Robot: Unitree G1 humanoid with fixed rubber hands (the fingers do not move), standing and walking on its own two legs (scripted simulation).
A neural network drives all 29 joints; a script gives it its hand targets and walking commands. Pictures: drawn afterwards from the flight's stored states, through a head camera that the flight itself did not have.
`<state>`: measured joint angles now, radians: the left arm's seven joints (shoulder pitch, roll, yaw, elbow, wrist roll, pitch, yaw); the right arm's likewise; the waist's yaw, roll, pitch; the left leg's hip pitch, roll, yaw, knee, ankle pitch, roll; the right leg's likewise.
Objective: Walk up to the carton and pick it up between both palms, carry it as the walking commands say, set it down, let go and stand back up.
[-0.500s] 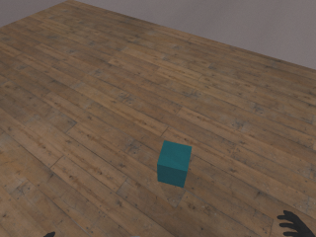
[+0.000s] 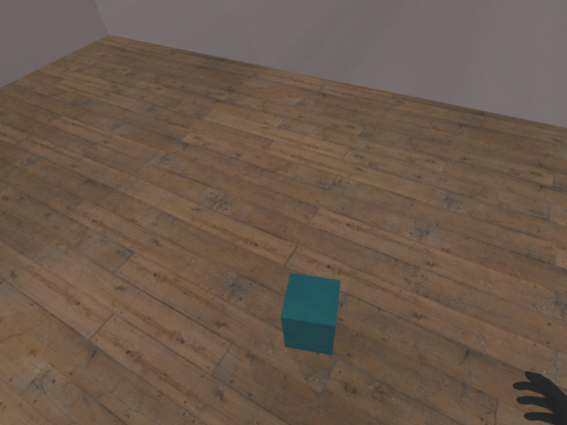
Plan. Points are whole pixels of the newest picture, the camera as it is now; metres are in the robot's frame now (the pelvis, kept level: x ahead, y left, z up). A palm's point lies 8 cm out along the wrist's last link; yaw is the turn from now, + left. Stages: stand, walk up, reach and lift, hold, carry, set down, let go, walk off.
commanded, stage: walk up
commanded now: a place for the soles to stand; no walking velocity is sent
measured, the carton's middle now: (311, 315) +0.58 -0.01 -0.65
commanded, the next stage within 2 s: reach and lift in 1.84 s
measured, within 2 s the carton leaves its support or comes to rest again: neither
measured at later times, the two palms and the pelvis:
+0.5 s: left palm (86, 338) +0.27 +0.37 -0.07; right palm (524, 424) +0.16 -0.30 -0.12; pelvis +0.13 +0.04 -0.02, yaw -7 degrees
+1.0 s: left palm (111, 310) +0.35 +0.38 -0.12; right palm (494, 348) +0.26 -0.29 -0.09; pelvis +0.18 +0.07 -0.02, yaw -13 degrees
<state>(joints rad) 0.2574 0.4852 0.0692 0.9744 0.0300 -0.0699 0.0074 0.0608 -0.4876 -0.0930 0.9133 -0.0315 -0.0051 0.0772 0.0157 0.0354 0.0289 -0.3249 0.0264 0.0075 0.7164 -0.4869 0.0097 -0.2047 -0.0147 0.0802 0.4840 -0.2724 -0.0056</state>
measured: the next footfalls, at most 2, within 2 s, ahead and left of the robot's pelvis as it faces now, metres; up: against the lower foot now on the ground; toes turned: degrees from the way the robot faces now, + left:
right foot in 0.34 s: +0.20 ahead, -0.08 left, +0.00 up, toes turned -4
left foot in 0.60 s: +0.27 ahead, +0.19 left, +0.00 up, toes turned -18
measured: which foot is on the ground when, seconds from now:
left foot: down 0.00-0.34, up 0.36-0.58, down 0.60-1.00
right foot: down 0.00-0.06, up 0.08-0.32, down 0.34-1.00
